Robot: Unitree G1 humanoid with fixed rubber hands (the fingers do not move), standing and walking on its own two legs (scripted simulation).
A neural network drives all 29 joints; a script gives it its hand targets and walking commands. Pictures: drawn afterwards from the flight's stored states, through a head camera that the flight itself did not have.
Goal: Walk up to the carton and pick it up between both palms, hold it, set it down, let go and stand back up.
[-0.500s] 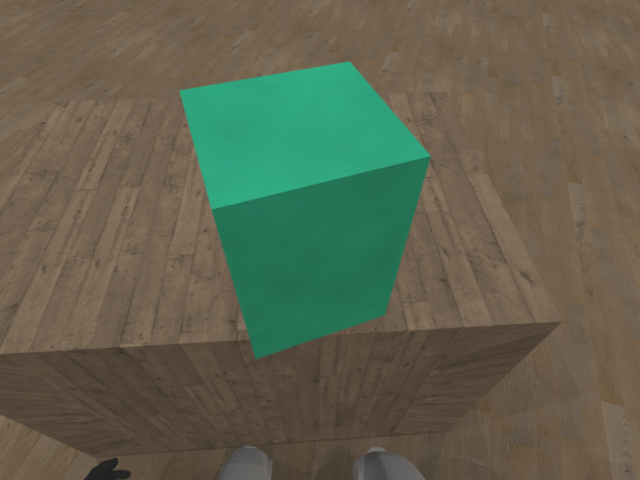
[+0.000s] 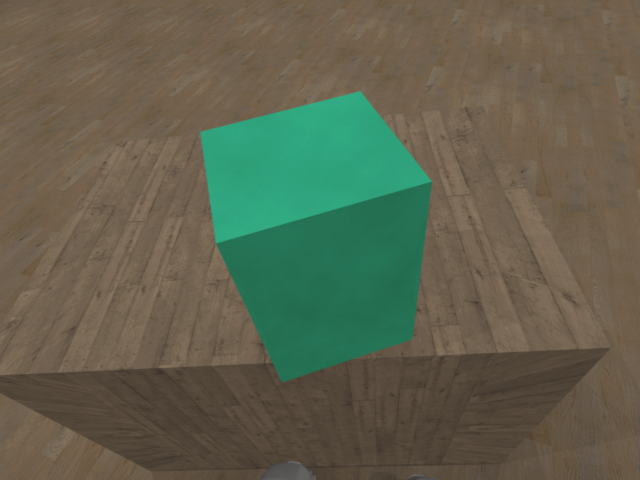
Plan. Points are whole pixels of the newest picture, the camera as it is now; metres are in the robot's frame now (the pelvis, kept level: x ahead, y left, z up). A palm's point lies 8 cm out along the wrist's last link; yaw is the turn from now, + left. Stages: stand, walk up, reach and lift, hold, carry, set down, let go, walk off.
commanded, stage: walk up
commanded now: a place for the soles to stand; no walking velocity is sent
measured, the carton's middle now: (318, 247) +0.40 +0.03 +0.09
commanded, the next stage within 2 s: reach and lift in 1.22 s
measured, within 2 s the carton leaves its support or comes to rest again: neither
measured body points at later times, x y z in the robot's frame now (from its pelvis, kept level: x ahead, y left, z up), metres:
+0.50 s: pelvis +0.02 +0.05 +0.00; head +0.02 +0.07 +0.45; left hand +0.11 +0.37 -0.11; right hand +0.10 -0.26 -0.10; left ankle +0.04 +0.19 -0.68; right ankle +0.05 -0.06 -0.68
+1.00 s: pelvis +0.01 +0.04 +0.00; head +0.02 +0.05 +0.45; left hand +0.12 +0.36 -0.10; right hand +0.10 -0.27 -0.10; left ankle +0.04 +0.18 -0.68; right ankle +0.05 -0.07 -0.68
